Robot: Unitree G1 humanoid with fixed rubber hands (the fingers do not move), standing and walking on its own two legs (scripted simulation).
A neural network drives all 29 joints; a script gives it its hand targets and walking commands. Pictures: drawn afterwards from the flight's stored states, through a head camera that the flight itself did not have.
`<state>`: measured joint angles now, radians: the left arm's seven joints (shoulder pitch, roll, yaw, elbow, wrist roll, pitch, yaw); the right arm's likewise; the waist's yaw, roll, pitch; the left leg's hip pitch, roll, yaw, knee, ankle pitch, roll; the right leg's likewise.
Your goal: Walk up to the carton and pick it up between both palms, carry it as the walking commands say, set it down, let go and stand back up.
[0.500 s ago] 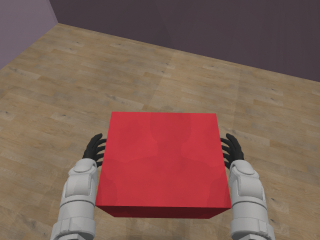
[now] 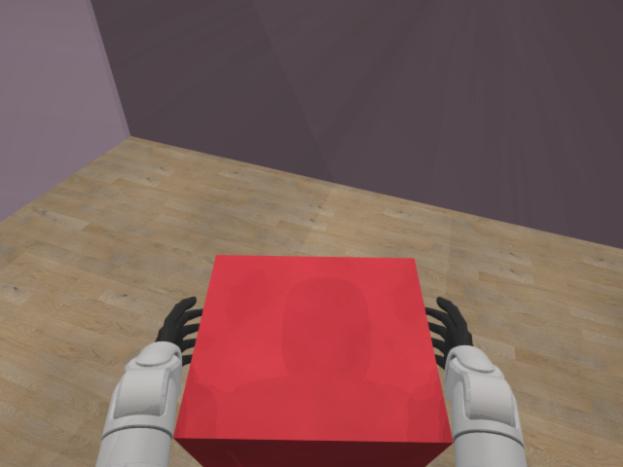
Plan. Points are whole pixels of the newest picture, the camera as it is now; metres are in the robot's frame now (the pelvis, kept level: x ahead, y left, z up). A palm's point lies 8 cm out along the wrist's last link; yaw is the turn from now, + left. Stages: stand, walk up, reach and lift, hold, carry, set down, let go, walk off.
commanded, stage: reach and lift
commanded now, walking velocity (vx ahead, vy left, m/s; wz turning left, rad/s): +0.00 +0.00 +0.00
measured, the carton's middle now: (313, 367) +0.30 +0.01 -0.04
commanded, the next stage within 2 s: hold in 1.12 s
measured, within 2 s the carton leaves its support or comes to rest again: neither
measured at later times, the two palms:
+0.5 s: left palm (174, 353) +0.27 +0.19 +0.03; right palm (469, 363) +0.27 -0.19 +0.04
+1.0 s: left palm (169, 357) +0.26 +0.19 +0.03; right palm (466, 369) +0.26 -0.18 +0.04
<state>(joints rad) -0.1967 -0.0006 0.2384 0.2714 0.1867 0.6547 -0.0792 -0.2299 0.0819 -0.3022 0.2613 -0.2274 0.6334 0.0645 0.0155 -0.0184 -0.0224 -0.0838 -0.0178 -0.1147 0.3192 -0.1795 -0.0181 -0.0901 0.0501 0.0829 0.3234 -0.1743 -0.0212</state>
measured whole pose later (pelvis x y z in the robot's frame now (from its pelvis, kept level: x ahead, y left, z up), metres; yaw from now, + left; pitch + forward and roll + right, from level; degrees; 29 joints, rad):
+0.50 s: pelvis -0.02 +0.01 +0.00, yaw -1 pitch -7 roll +0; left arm -0.23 -0.04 0.25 0.25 0.23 0.72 -0.07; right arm -0.29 0.05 -0.32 0.27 -0.26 0.70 0.10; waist -0.01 0.00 0.03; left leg -0.03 -0.03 -0.10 0.31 -0.16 -0.01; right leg -0.05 0.04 0.10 0.33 -0.16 -0.01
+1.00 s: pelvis +0.00 +0.01 +0.00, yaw -1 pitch -6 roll +0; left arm -0.14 -0.04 0.23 0.16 0.22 0.73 -0.09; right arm -0.18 0.09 -0.29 0.15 -0.25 0.71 0.10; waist -0.01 0.00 0.02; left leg -0.01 -0.03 -0.10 0.26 -0.15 0.00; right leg -0.02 0.03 0.10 0.27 -0.15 -0.01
